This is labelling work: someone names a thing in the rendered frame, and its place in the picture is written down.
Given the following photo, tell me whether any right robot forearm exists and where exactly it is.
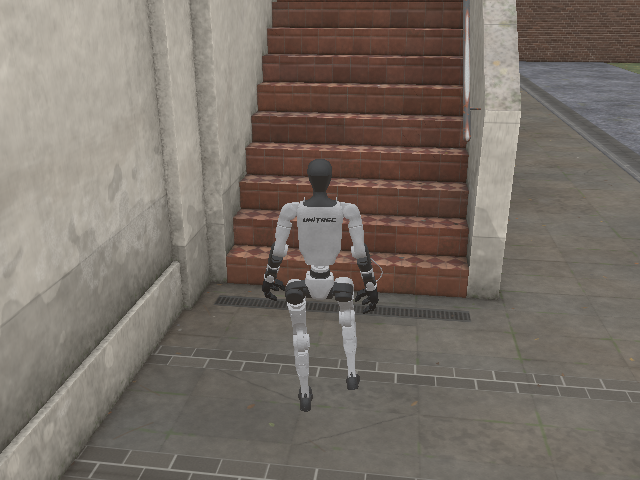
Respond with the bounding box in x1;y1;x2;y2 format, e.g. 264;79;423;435
357;243;377;291

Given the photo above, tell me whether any robot left hand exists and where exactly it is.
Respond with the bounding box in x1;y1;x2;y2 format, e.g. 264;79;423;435
262;279;285;301

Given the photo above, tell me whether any right robot upper arm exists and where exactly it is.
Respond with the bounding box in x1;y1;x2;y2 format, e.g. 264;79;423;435
341;202;367;259

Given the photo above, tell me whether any robot left shin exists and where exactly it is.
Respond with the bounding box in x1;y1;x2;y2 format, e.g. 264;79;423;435
293;335;309;398

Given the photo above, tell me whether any left robot forearm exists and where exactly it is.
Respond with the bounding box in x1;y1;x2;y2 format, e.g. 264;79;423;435
264;242;283;283

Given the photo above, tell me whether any robot torso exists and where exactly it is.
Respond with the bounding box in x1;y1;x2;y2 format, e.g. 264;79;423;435
297;197;344;300

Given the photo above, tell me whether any robot right hand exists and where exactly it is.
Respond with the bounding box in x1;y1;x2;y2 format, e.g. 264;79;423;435
355;287;379;314

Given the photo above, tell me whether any left robot upper arm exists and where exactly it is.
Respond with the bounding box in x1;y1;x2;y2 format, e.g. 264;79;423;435
272;202;299;257

